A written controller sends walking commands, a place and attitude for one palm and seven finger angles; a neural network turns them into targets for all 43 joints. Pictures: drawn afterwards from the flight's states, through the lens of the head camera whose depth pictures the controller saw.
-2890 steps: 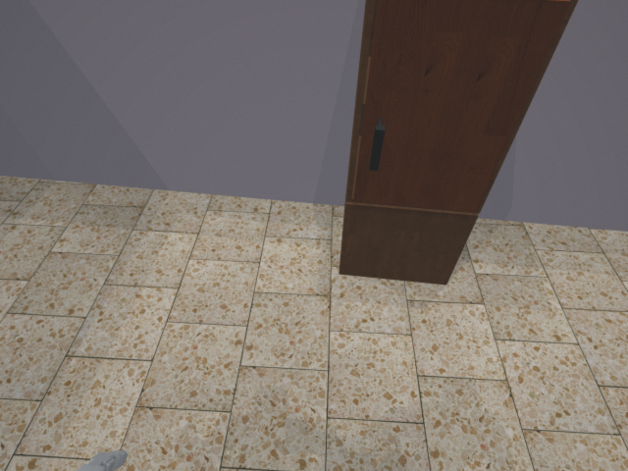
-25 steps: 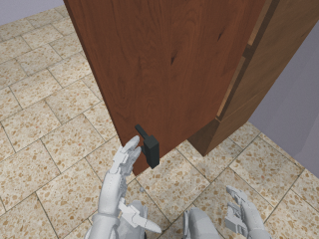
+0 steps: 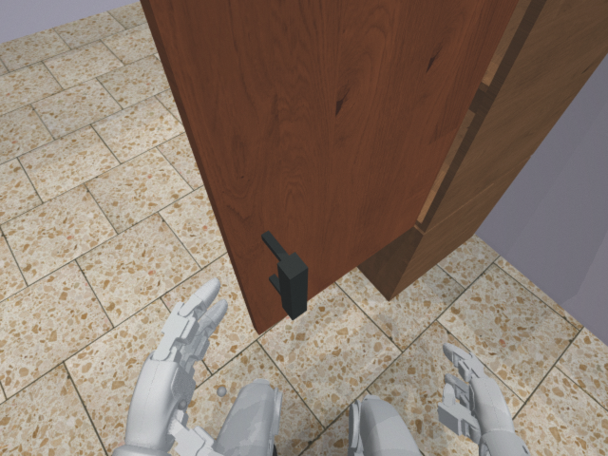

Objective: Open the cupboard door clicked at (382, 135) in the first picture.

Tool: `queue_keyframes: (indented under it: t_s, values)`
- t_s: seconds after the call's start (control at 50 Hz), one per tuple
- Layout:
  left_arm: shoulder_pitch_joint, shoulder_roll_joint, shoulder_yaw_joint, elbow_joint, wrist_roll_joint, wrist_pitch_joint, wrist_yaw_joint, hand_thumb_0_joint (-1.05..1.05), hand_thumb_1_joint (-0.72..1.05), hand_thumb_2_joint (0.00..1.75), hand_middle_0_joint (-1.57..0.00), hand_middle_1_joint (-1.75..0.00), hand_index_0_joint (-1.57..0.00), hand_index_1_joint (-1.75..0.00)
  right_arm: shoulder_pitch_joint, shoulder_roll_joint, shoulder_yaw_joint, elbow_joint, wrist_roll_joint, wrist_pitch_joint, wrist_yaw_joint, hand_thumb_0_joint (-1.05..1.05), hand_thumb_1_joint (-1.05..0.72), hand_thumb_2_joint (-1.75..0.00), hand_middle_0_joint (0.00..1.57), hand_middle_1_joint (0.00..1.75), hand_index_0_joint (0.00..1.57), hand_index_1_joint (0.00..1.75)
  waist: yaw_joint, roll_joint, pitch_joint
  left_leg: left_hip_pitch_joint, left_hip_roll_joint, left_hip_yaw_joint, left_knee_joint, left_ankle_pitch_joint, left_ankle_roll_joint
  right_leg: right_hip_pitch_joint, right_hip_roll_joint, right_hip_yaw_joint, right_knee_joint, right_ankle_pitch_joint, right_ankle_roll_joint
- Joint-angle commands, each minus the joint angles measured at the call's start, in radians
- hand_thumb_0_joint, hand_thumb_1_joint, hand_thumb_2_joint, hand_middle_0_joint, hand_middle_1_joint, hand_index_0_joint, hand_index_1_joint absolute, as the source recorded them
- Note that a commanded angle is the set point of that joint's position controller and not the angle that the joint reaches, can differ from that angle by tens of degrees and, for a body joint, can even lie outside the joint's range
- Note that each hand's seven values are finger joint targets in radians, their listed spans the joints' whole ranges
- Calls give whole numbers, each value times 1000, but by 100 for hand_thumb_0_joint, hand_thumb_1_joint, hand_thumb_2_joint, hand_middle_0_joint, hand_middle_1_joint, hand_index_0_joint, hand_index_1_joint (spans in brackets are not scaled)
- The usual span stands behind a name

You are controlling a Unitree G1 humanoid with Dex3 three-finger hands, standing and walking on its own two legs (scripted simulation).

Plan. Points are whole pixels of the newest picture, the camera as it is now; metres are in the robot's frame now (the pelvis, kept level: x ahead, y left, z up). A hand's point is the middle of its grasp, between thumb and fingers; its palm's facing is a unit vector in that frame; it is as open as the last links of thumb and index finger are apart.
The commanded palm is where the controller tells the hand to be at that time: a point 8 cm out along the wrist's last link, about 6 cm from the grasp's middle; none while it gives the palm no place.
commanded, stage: slide the hand sideways off the handle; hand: left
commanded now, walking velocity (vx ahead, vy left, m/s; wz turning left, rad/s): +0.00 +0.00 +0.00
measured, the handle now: (283, 276) +0.33 +0.06 +0.05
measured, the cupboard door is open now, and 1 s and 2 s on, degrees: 90 90 90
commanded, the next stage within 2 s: draw the hand back to the body in 0.06 s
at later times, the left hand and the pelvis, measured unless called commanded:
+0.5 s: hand (153, 394) +0.18 +0.15 +0.12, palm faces -0.06 -1.00 -0.03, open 16.3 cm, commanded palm +0.15 +0.21 +0.13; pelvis +0.00 +0.01 +0.05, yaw +0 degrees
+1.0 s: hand (2, 315) +0.21 +0.23 +0.21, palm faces +0.24 -0.90 -0.37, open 13.4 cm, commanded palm +0.17 +0.28 +0.25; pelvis +0.04 +0.02 +0.12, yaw +0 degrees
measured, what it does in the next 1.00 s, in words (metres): rises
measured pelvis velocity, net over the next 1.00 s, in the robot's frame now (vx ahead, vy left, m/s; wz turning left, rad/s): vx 0.04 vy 0.02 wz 0.01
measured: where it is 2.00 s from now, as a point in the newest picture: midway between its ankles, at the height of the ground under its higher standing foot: outside the picture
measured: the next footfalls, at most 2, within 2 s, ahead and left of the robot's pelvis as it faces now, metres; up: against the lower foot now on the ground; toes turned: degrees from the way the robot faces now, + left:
none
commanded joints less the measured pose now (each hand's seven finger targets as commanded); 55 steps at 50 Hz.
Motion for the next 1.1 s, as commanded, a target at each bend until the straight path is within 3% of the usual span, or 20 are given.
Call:
queue_keyframes:
  t_s: [0.0,0.14,0.2,0.24,0.28,0.3,0.38,0.46,0.48,0.56,0.64,0.66,0.7,0.74,0.76,0.78,0.82,0.88,0.96,1.08]
  values:
    - [61,57,50,-187,-17,-68,-37,0,-50,30,-15,-30,-15,-30,-62,-99,-56,-161,9,-64,-18,0,-90,-90,20,30,20,30,-16,-64,-213,149,-20,9,-161,166,32,178,2,95,-257,204,8]
    - [20,36,23,-261,-38,-71,-34,0,-50,30,-15,-30,-15,-30,-56,-106,-51,-171,7,-89,-20,0,-90,-90,20,30,20,30,-18,-11,-236,180,-20,-9,-174,136,33,121,9,65,-234,141,1]
    - [36,124,76,-424,-40,-44,-20,0,-50,30,-15,-30,-15,-30,-43,-111,-52,-198,14,-75,-27,0,-90,-90,20,30,20,30,11,44,-311,274,-20,-12,-230,176,34,188,11,65,-261,183,-1]
    - [73,143,98,-462,-41,-2,-14,0,-50,30,-15,-30,-15,-30,-29,-105,-51,-209,24,-60,-31,0,-90,-90,20,30,20,30,15,41,-305,317,-20,-11,-274,185,34,236,13,59,-296,197,3]
    - [119,148,123,-448,-44,58,-11,0,-50,30,-15,-30,-15,-30,-25,-102,-52,-216,34,-41,-39,0,-90,-90,20,30,20,30,15,18,-279,336,-18,-13,-311,186,36,273,20,50,-332,203,6]
    - [131,121,106,-413,-46,91,-13,0,-50,30,-15,-30,-15,-30,-20,-98,-49,-218,40,-33,-40,0,-90,-90,20,30,20,30,-2,-13,-214,333,-18,-9,-330,165,36,280,20,44,-362,191,12]
    - [120,97,108,-361,-73,171,-32,0,-50,30,-15,-30,-15,-30,-17,-109,-40,-226,54,-25,-58,0,-90,-90,20,30,20,30,-36,-85,-83,334,-14,-15,-393,78,39,308,20,39,-463,89,24]
    - [74,161,160,-401,-96,147,-52,0,-50,30,-15,-30,-15,-30,5,-114,-28,-222,51,-48,-80,0,-90,-90,20,30,20,30,-41,-59,-55,374,-14,-8,-422,82,39,342,15,46,-506,82,25]
    - [66,195,193,-428,-101,128,-51,0,-50,30,-15,-30,-15,-30,5,-117,-29,-219,50,-53,-83,0,-90,-90,20,30,20,30,-28,-21,-66,395,-13,-10,-436,95,37,360,17,41,-499,102,19]
    - [96,215,235,-473,-131,93,-65,0,-47,32,-15,-30,-15,-30,21,-110,-24,-220,55,-67,-82,0,-90,-90,20,30,20,30,-13,62,-64,492,-13,-12,-501,131,29,403,24,26,-523,157,15]
    - [130,222,264,-454,-154,139,-77,0,-32,37,-16,-30,-16,-30,18,-112,-23,-216,68,-69,-79,0,-90,-90,20,30,20,30,-19,66,-27,543,-8,-12,-554,152,30,461,28,24,-581,189,20]
    - [195,342,295,-479,-16,250,52,0,-29,39,-16,-30,-16,-30,34,-108,-25,-240,62,-31,-114,0,-90,-90,20,30,20,30,49,88,-72,593,13,0,-638,157,25,517,-2,82,-636,193,5]
    - [210,235,230,-523,9,343,137,0,-22,42,-16,-30,-16,-30,30,-97,-13,-251,57,-13,-126,0,-90,-90,20,30,20,30,9,66,3,614,12,-10,-667,166,25,527,-4,58,-662,210,13]
    - [203,241,229,-535,34,395,178,0,-15,45,-16,-30,-16,-30,45,-98,-6,-233,53,0,-131,0,-90,-90,20,30,20,30,6,91,31,657,20,-8,-684,233,27,564,-5,44,-676,267,13]
    - [192,252,236,-544,40,413,194,0,-12,47,-16,-30,-16,-30,45,-101,-3,-231,51,1,-133,0,-90,-90,20,30,20,30,3,80,34,680,24,-7,-695,250,28,582,-5,43,-693,283,16]
    - [175,281,265,-532,45,426,211,0,-8,48,-16,-30,-16,-30,41,-104,-1,-222,47,0,-137,0,-90,-90,20,30,20,30,5,18,45,682,21,-8,-702,278,33,614,-2,41,-713,305,16]
    - [127,297,277,-546,51,443,231,0,-1,51,-17,-30,-17,-30,44,-109,4,-216,45,-9,-143,0,-90,-90,20,30,20,30,-4,-5,43,726,22,2,-717,307,36,647,-8,45,-745,333,22]
    - [70,336,327,-538,54,454,255,0,9,55,-17,-30,-17,-30,33,-115,13,-191,44,-29,-149,0,-90,-90,20,30,20,30,5,-3,68,777,25,-5,-765,303,37,690,-11,48,-791,328,22]
    - [32,335,351,-547,53,453,262,0,23,62,-18,-30,-18,-30,23,-112,23,-156,43,-63,-148,0,-90,-90,20,30,20,30,12,38,87,847,28,-15,-824,330,33,739,-16,44,-824,355,22]
    - [10,373,441,-541,47,441,258,0,44,70,-18,-30,-18,-30,-4,-116,21,-97,41,-105,-133,0,-90,-90,20,30,20,30,32,28,86,932,32,-7,-879,489,27,855,-20,46,-876,481,23]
